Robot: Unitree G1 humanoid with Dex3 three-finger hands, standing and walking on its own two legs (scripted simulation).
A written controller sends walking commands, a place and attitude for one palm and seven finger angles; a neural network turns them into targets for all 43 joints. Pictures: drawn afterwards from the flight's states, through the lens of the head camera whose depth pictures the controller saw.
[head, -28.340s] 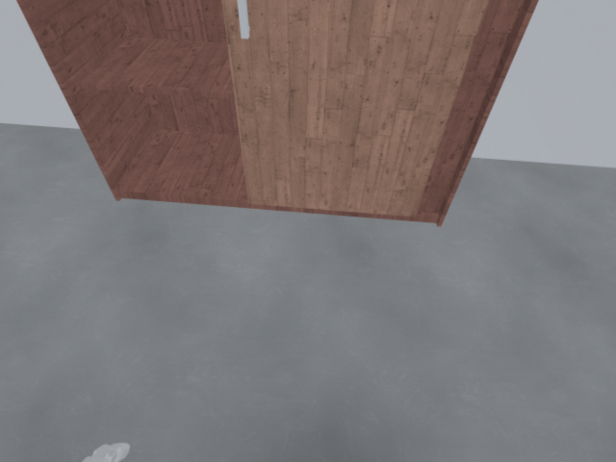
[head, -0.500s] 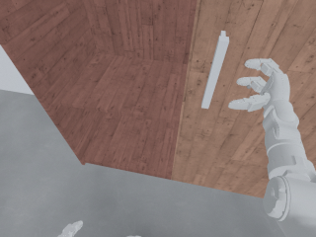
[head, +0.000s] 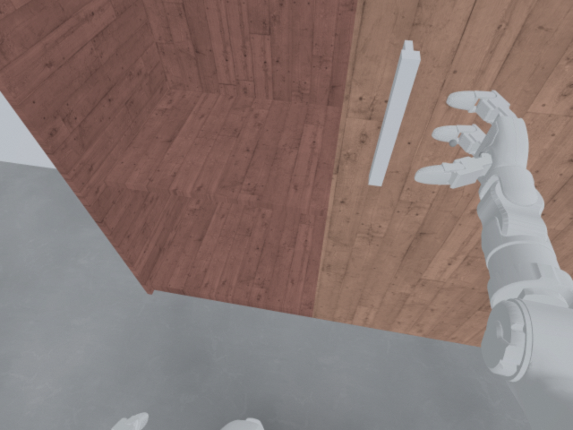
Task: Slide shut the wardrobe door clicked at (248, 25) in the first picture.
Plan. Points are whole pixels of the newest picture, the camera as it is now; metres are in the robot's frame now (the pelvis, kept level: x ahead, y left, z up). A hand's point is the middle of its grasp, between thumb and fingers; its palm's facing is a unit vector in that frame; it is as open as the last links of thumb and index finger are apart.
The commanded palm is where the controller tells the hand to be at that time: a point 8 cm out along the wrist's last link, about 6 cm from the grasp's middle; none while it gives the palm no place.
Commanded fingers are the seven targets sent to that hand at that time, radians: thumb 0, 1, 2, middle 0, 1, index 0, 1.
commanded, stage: feel for the door with the fingertips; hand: right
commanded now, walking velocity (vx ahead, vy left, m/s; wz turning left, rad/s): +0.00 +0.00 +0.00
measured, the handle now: (389, 120) +0.53 -0.06 +0.16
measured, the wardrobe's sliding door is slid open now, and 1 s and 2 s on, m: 0.61 0.61 0.61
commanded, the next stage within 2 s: slide the fingers in behind the handle in 1.10 s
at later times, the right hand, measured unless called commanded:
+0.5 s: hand (449, 143) +0.49 -0.14 +0.16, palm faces +0.03 +1.00 +0.02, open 13.6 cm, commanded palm +0.48 -0.18 +0.16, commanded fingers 0.00 0.50 -0.30 0.30 1.20 0.30 1.20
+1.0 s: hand (450, 142) +0.49 -0.14 +0.16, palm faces +0.04 +1.00 +0.01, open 13.4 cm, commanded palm +0.50 -0.18 +0.16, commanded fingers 0.00 0.50 -0.30 0.30 1.20 0.30 1.20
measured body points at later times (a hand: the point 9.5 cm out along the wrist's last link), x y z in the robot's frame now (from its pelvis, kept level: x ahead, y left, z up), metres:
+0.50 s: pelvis +0.01 +0.00 +0.00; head +0.05 +0.00 +0.45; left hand +0.07 +0.26 -0.11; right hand +0.48 -0.19 +0.16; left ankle +0.05 +0.11 -0.72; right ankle +0.03 -0.10 -0.72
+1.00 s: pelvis +0.00 +0.00 +0.00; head +0.04 +0.00 +0.45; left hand +0.07 +0.26 -0.11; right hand +0.48 -0.19 +0.16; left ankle +0.05 +0.11 -0.72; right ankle +0.03 -0.10 -0.72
